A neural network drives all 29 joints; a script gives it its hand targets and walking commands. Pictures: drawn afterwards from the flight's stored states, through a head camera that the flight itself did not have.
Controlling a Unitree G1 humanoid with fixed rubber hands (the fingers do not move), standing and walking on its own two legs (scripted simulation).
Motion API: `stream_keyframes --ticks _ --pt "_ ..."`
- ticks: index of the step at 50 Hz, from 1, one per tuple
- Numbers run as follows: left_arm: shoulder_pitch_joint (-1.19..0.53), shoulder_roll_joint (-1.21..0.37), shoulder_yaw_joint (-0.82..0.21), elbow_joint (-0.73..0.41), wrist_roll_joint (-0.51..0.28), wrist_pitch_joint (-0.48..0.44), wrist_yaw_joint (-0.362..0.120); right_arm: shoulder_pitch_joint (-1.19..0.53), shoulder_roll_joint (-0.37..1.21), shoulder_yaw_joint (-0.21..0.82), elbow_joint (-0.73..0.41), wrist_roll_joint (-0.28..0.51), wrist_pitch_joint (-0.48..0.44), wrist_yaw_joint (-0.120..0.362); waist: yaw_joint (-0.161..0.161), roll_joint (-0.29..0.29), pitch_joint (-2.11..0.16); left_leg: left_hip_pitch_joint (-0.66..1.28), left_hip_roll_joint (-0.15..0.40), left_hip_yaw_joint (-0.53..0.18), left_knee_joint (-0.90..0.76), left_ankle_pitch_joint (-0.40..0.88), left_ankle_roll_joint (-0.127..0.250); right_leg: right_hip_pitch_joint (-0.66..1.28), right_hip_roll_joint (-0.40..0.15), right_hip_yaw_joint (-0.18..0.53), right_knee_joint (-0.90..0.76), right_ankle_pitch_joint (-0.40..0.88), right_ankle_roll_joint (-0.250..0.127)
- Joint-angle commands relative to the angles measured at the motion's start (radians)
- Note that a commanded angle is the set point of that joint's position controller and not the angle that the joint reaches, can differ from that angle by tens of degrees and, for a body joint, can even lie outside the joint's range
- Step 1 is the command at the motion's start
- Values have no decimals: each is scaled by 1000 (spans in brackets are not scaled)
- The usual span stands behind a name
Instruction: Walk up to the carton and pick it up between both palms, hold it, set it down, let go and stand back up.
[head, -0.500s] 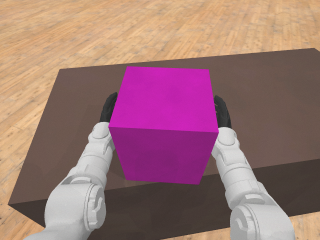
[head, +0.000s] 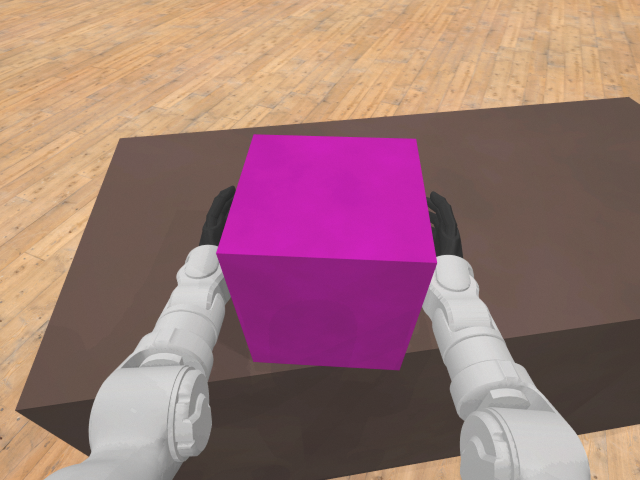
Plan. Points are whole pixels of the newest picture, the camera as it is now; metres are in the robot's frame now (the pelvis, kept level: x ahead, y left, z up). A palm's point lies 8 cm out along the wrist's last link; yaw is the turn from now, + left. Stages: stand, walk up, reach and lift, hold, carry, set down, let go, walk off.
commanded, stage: reach and lift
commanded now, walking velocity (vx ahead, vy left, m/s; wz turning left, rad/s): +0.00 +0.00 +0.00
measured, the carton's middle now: (329, 257) +0.41 -0.03 +0.08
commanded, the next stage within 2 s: none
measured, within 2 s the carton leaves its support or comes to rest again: leaves its support in 0.06 s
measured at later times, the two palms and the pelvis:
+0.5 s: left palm (204, 225) +0.43 +0.12 +0.14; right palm (450, 240) +0.37 -0.18 +0.13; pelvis +0.00 +0.01 +0.00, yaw +0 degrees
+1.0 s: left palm (210, 217) +0.41 +0.11 +0.17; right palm (462, 237) +0.36 -0.19 +0.14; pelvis -0.01 -0.02 +0.00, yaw +0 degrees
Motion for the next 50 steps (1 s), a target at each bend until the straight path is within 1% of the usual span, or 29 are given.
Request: stream_keyframes --ticks 1,4,5,6,7,11,12,13,15,17,20,21,24,27,29,30,32,33,34,36,37,38,39,40,44,45,47,48,50 --pt "-905 -659 -286 -301 26 -102 -158 -854 771 390 -309 9 -122 167 -2 43 -859 131 -74 23 -37 228 17 635 -9 80 16 812 82" --pt "-950 -669 -308 -368 10 -108 -149 -850 769 408 -308 7 -126 166 -9 59 -888 161 -74 16 -35 253 12 627 -3 73 19 813 77" --pt "-974 -680 -328 -388 1 -109 -144 -861 757 409 -311 16 -133 166 -19 72 -905 184 -73 11 -29 271 7 600 2 67 16 801 74" --pt "-964 -681 -330 -405 -4 -107 -142 -873 760 416 -320 21 -135 163 -12 70 -911 183 -76 13 -19 286 7 602 2 71 13 807 74" --pt "-948 -678 -327 -374 0 -102 -142 -882 748 409 -332 22 -134 163 -17 69 -898 185 -75 10 -25 274 8 594 2 72 15 797 74" --pt "-1024 -713 -369 -479 -22 -101 -123 -909 733 424 -323 45 -140 167 -19 104 -909 275 -71 1 -5 349 -11 533 21 54 2 750 61" --pt "-1014 -708 -365 -468 -20 -96 -122 -923 721 426 -331 46 -139 166 -14 95 -899 273 -73 3 -4 347 -11 534 18 57 -8 743 60" --pt "-1014 -718 -376 -480 -23 -95 -118 -925 710 427 -330 53 -142 168 -20 105 -902 297 -70 -2 -1 375 -19 523 24 53 -6 749 60" --pt "-982 -721 -365 -444 -17 -83 -118 -947 692 430 -338 59 -140 165 -9 88 -876 302 -73 -2 -7 355 -16 529 26 55 -17 722 57" --pt "-1004 -715 -356 -444 -9 -75 -121 -949 678 410 -303 63 -134 166 -21 93 -816 332 -72 -2 -10 365 -21 510 32 48 -30 695 56" --pt "-1027 -689 -306 -433 16 -73 -125 -954 655 383 -256 56 -129 170 -4 75 -738 335 -77 9 -34 316 -12 523 31 51 -48 642 59" --pt "-1044 -687 -300 -427 17 -71 -127 -970 647 370 -245 54 -130 173 -9 72 -726 339 -78 12 -39 300 -11 520 32 49 -48 625 59" --pt "-1043 -681 -287 -407 19 -64 -128 -1005 631 367 -248 57 -135 177 2 56 -716 331 -79 17 -54 278 -3 531 34 50 -52 617 61" --pt "-1044 -663 -260 -396 35 -58 -135 -1032 632 373 -250 65 -135 181 30 42 -678 300 -86 30 -74 230 9 557 31 60 -53 596 66" --pt "-1039 -656 -257 -388 35 -40 -139 -1027 623 367 -232 64 -119 180 23 32 -648 293 -86 29 -91 189 17 562 30 61 -59 573 65" --pt "-1032 -654 -253 -398 33 -34 -139 -1033 630 380 -247 66 -114 181 38 18 -650 288 -87 32 -94 189 22 571 29 64 -63 580 67" --pt "-1019 -624 -226 -365 43 -11 -148 -1033 629 383 -244 67 -89 181 47 0 -596 252 -90 36 -122 130 34 591 23 71 -64 549 75" --pt "-1011 -629 -236 -379 36 -1 -149 -1058 639 401 -270 82 -85 180 59 -1 -618 257 -89 35 -121 145 38 593 26 71 -65 561 77" --pt "-1001 -626 -237 -379 37 14 -150 -1053 639 410 -276 88 -75 178 59 -8 -600 262 -90 35 -125 152 39 601 25 71 -64 582 79" --pt "-999 -595 -202 -373 43 40 -155 -1071 643 420 -280 97 -47 177 78 -27 -556 235 -90 36 -147 100 57 608 22 80 -66 532 85" --pt "-1016 -589 -211 -402 27 47 -154 -1092 653 434 -308 109 -40 176 84 -38 -580 235 -88 40 -150 112 57 618 20 81 -65 546 88" --pt "-1017 -594 -217 -401 21 64 -155 -1125 656 441 -335 115 -32 175 85 -26 -589 228 -89 37 -150 106 61 619 21 82 -62 549 89" --pt "-1014 -588 -220 -392 14 74 -157 -1133 660 451 -356 120 -28 171 83 -44 -598 222 -90 34 -152 104 66 633 18 85 -58 572 93" --pt "-1014 -587 -217 -412 7 80 -156 -1139 667 465 -371 125 -18 170 93 -45 -611 215 -89 34 -153 109 67 646 13 91 -54 593 97" --pt "-1026 -605 -260 -487 -37 108 -150 -1186 698 530 -454 164 12 155 85 -53 -701 195 -95 26 -153 135 73 701 6 102 -35 689 109" --pt "-1014 -599 -253 -496 -35 118 -150 -1175 697 543 -456 169 22 148 91 -61 -695 202 -94 24 -157 144 75 713 1 104 -34 721 111" --pt "-1014 -589 -246 -519 -40 140 -153 -1175 700 546 -465 177 45 137 84 -73 -690 203 -96 18 -162 137 78 736 -9 112 -30 771 121" --pt "-1001 -580 -239 -513 -40 151 -155 -1185 699 557 -484 181 50 133 93 -81 -692 195 -95 17 -169 127 81 747 -14 114 -30 787 126" --pt "-993 -575 -242 -512 -39 175 -157 -1178 679 550 -481 183 69 123 79 -77 -677 200 -96 11 -176 124 83 751 -15 114 -29 810 126"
